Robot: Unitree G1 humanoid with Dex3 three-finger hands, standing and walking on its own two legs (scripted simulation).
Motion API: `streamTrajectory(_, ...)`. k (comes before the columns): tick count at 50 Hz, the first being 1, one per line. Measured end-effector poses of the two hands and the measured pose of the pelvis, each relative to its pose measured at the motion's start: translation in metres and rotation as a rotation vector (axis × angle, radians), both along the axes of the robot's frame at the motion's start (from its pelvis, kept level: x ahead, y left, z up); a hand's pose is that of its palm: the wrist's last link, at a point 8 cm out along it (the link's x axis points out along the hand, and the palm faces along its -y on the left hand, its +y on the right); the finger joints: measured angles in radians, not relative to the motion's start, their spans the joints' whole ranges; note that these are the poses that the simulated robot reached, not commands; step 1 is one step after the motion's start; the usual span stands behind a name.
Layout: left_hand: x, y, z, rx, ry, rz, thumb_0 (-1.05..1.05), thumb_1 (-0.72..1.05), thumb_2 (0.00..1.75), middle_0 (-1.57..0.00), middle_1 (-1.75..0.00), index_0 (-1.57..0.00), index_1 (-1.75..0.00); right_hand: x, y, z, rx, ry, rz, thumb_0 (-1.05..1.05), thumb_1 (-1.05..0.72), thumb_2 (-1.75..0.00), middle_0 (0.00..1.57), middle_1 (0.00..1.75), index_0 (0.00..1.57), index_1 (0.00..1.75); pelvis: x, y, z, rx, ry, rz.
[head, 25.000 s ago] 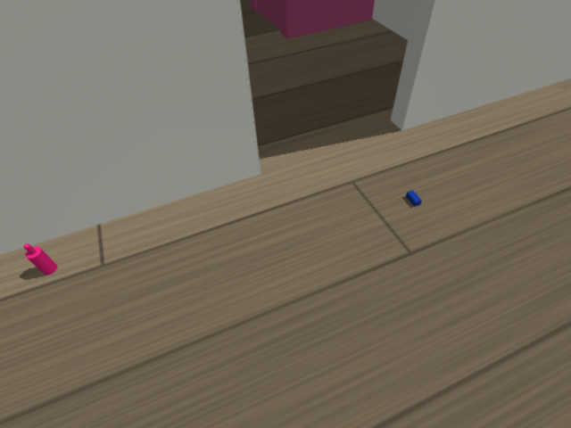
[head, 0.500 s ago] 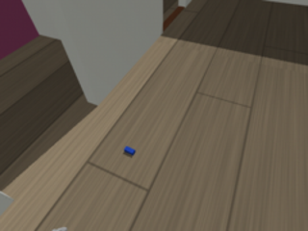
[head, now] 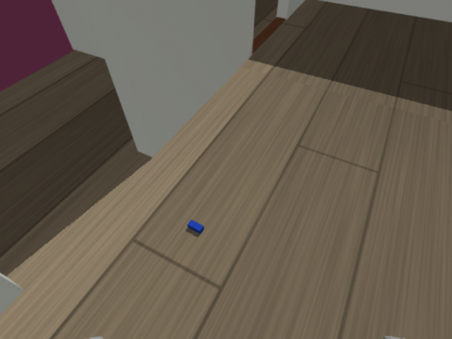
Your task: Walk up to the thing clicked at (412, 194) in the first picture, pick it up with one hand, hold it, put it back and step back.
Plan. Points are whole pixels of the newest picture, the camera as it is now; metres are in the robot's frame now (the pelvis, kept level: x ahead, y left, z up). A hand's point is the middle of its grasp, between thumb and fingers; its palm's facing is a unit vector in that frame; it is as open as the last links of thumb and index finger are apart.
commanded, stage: walk up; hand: left
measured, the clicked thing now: (195, 226) +0.75 +0.20 -0.76
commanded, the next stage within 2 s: stand in 0.04 s
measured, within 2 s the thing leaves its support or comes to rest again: neither
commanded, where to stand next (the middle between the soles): +0.34 -0.04 m, yaw -3 degrees
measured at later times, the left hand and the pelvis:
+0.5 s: hand out of the picture +0.05 +0.24 -0.15, palm faces -0.05 -0.94 -0.34, open 7.3 cm; pelvis -0.02 -0.01 +0.01, yaw -1 degrees
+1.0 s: hand out of the picture +0.07 +0.24 -0.15, palm faces -0.05 -0.94 -0.34, open 7.3 cm; pelvis -0.01 -0.01 +0.01, yaw -1 degrees
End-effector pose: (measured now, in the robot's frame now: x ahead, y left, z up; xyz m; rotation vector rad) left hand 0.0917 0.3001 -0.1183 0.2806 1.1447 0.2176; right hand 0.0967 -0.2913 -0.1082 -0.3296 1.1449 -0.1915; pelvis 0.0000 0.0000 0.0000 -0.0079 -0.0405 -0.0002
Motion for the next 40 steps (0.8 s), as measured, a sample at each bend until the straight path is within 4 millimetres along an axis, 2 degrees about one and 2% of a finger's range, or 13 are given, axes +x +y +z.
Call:
streamTrajectory(6,-0.012,0.000,0.002,0.006,0.040,-0.001,0.00,0.91,0.90,-0.20,-0.30,-0.21,-0.30,0.004,0.003,0.001,0.013,-0.011,0.001,0.00,-0.90,-0.90,0.20,0.30,0.20,0.30,-0.002,0.001,0.003,0.005,-0.004,-0.006)
streamTrajectory(12,-0.024,-0.004,0.005,0.010,0.073,-0.016,0.00,0.91,0.90,-0.20,-0.30,-0.21,-0.30,-0.003,0.001,0.000,0.026,-0.009,-0.010,0.00,-0.90,-0.90,0.20,0.30,0.20,0.30,-0.009,0.000,0.006,0.008,-0.009,-0.011)
streamTrajectory(26,-0.046,-0.012,0.004,0.013,0.112,-0.039,0.00,0.91,0.90,-0.20,-0.30,-0.21,-0.30,-0.055,-0.013,-0.007,0.029,0.098,-0.052,0.00,-0.90,-0.90,0.20,0.30,0.20,0.30,-0.021,-0.008,0.007,0.009,0.001,-0.014)
streamTrajectory(33,-0.046,-0.015,0.003,0.010,0.128,-0.046,0.00,0.91,0.90,-0.20,-0.30,-0.21,-0.30,-0.073,-0.018,-0.008,0.021,0.148,-0.072,0.00,-0.90,-0.90,0.20,0.30,0.20,0.30,-0.020,-0.010,0.007,0.009,0.008,-0.017)
streamTrajectory(40,-0.037,-0.017,0.004,0.012,0.107,-0.053,0.00,0.91,0.90,-0.20,-0.30,-0.21,-0.30,-0.070,-0.019,-0.008,0.020,0.137,-0.074,0.00,-0.90,-0.90,0.20,0.30,0.20,0.30,-0.017,-0.011,0.007,0.010,0.005,-0.017)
